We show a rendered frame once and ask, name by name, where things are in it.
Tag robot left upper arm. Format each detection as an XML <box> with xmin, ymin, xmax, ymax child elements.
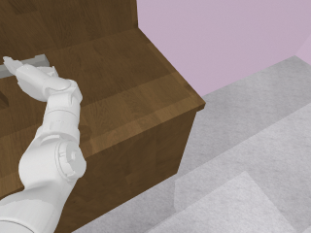
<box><xmin>0</xmin><ymin>139</ymin><xmax>86</xmax><ymax>233</ymax></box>

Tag left robot forearm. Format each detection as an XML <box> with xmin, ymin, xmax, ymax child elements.
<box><xmin>18</xmin><ymin>76</ymin><xmax>83</xmax><ymax>184</ymax></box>

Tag counter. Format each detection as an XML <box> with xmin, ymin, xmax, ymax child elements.
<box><xmin>0</xmin><ymin>0</ymin><xmax>206</xmax><ymax>233</ymax></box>

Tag tap lever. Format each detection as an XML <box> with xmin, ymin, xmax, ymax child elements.
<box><xmin>0</xmin><ymin>54</ymin><xmax>50</xmax><ymax>79</ymax></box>

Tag left robot hand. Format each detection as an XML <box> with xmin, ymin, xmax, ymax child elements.
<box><xmin>3</xmin><ymin>56</ymin><xmax>59</xmax><ymax>102</ymax></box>

